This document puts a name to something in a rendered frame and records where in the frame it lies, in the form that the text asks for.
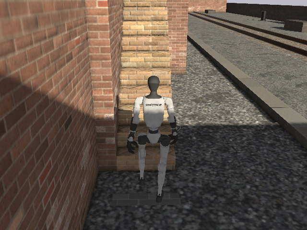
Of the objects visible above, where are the stairs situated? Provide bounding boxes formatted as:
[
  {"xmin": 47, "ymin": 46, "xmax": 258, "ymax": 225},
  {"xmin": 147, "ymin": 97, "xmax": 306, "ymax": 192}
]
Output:
[{"xmin": 116, "ymin": 0, "xmax": 176, "ymax": 171}]

